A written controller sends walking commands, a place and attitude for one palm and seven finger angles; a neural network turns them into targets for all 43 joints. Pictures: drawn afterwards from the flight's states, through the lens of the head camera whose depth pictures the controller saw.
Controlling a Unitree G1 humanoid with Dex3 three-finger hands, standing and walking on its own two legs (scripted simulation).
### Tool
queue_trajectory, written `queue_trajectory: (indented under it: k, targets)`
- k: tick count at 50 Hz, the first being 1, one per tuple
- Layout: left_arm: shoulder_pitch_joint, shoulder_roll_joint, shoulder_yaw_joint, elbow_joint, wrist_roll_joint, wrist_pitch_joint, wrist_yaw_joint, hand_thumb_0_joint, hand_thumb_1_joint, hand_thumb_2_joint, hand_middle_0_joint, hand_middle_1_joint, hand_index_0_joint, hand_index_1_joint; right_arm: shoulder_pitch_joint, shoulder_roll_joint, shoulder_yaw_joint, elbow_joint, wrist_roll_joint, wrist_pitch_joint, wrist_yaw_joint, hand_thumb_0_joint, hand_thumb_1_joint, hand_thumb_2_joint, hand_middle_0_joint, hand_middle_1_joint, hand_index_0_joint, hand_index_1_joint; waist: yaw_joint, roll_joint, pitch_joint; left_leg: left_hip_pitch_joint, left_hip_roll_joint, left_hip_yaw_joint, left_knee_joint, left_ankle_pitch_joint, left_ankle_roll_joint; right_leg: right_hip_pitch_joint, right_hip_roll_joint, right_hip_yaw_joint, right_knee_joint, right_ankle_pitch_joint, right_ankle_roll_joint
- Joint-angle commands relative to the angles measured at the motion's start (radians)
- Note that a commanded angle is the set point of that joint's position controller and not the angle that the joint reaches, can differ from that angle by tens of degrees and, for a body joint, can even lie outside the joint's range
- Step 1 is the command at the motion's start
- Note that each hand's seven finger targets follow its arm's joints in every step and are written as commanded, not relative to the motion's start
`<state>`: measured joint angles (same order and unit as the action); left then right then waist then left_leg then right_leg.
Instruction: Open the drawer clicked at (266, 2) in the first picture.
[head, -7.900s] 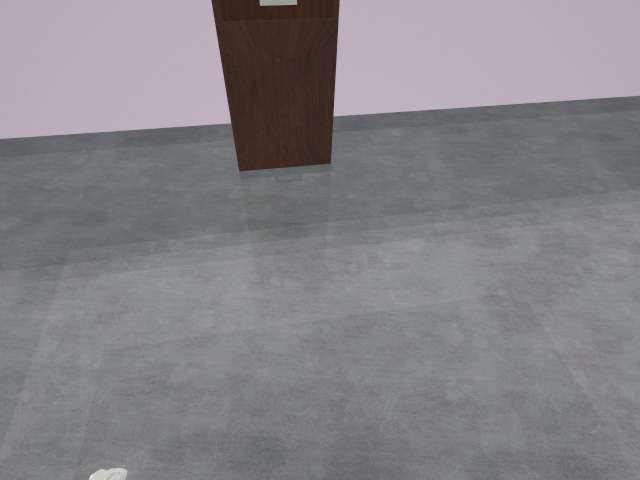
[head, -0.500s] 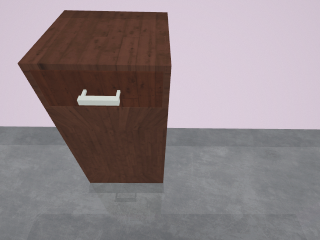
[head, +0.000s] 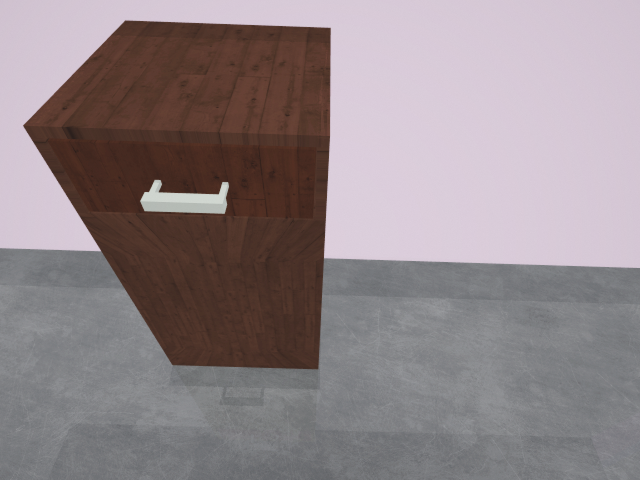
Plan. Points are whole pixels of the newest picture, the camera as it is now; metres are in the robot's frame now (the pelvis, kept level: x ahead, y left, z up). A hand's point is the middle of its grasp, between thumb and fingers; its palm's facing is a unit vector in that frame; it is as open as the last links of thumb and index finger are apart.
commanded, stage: come to a stop and stand still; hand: left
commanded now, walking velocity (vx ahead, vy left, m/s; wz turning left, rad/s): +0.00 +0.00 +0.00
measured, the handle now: (187, 194) +0.54 +0.27 +0.02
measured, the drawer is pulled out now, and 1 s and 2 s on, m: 0.00 0.00 0.00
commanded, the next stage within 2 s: look again from close up in 0.22 s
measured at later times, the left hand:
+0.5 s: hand out of the picture -0.02 +0.15 -0.18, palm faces +0.05 -0.99 -0.16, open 7.4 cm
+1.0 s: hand out of the picture -0.04 +0.15 -0.18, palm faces +0.05 -0.99 -0.15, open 7.4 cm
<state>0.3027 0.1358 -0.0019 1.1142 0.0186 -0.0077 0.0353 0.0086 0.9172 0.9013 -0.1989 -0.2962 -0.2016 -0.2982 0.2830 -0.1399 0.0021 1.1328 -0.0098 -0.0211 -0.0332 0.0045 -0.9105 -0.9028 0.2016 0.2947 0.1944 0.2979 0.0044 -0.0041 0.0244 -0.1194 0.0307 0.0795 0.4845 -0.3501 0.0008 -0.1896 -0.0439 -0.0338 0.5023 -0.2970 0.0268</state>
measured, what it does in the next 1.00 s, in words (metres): stands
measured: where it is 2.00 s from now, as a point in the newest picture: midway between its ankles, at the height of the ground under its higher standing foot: outside the picture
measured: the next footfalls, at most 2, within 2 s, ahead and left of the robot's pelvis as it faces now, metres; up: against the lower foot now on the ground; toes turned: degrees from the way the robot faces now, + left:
right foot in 1.44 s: +0.09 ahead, -0.10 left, +0.00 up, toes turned -2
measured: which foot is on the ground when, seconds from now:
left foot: down 0.00-1.00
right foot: down 0.00-1.00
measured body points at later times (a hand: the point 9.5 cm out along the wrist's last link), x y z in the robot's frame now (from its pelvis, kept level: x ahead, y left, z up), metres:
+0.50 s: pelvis -0.01 -0.01 +0.00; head +0.00 +0.00 +0.45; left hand -0.02 +0.20 -0.16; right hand -0.02 -0.22 -0.16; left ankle -0.06 +0.11 -0.74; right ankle -0.02 -0.14 -0.74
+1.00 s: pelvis -0.02 -0.01 +0.00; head -0.01 +0.00 +0.45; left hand -0.04 +0.20 -0.16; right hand -0.04 -0.21 -0.16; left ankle -0.06 +0.11 -0.74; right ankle -0.02 -0.14 -0.74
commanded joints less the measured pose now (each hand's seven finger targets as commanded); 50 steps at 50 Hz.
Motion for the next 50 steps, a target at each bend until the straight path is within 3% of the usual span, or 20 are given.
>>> queue_trajectory:
  k: [1, 42, 47, 50]
  targets:
    - [0.066, 0.087, 0.017, -0.033, -0.006, -0.012, 0.004, 0.0, 0.9, 0.9, -0.2, -0.3, -0.2, -0.3, 0.075, -0.081, -0.01, -0.011, -0.001, -0.006, -0.006, 0.0, -0.9, -0.9, 0.2, 0.3, 0.2, 0.3, -0.005, -0.001, 0.047, -0.055, 0.074, -0.062, -0.082, 0.284, 0.032, 0.011, -0.064, 0.047, -0.065, 0.316, -0.055]
    - [0.098, 0.058, 0.016, -0.024, -0.005, -0.014, 0.006, 0.0, 0.9, 0.9, -0.2, -0.3, -0.2, -0.3, 0.121, -0.056, -0.008, 0.003, -0.002, -0.012, -0.008, 0.0, -0.9, -0.9, 0.2, 0.3, 0.2, 0.3, 0.002, 0.012, 0.07, -0.08, 0.082, -0.077, -0.134, 0.248, 0.028, 0.013, -0.053, 0.037, -0.104, 0.22, -0.054]
    - [0.101, 0.052, 0.016, -0.021, -0.005, -0.013, 0.005, 0.0, 0.9, 0.9, -0.2, -0.3, -0.2, -0.3, 0.123, -0.051, -0.007, 0.001, -0.002, -0.011, -0.008, 0.0, -0.9, -0.9, 0.2, 0.3, 0.2, 0.3, 0.005, 0.013, 0.09, -0.101, 0.079, -0.08, -0.143, 0.207, 0.027, 0.002, -0.05, 0.038, -0.111, 0.181, -0.053]
    - [0.11, 0.065, 0.025, -0.029, 0.002, -0.011, 0.003, 0.0, 0.9, 0.9, -0.2, -0.3, -0.2, -0.3, 0.138, -0.064, -0.013, -0.001, -0.005, -0.001, -0.001, 0.0, -0.9, -0.9, 0.2, 0.3, 0.2, 0.3, 0.007, 0.006, 0.089, -0.12, 0.06, -0.068, -0.117, 0.045, 0.033, -0.006, -0.054, 0.046, -0.102, 0.007, -0.069]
